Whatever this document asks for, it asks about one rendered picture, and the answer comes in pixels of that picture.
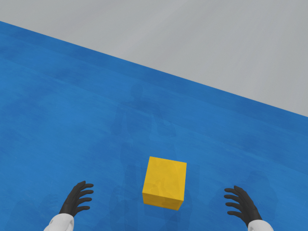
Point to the robot left hand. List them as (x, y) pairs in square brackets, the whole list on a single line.
[(71, 203)]

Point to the robot right forearm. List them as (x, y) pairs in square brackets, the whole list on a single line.
[(259, 225)]

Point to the robot right hand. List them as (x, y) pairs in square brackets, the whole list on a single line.
[(249, 212)]

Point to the carton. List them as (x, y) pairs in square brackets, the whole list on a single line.
[(164, 183)]

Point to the robot left forearm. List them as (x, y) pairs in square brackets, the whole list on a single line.
[(61, 222)]

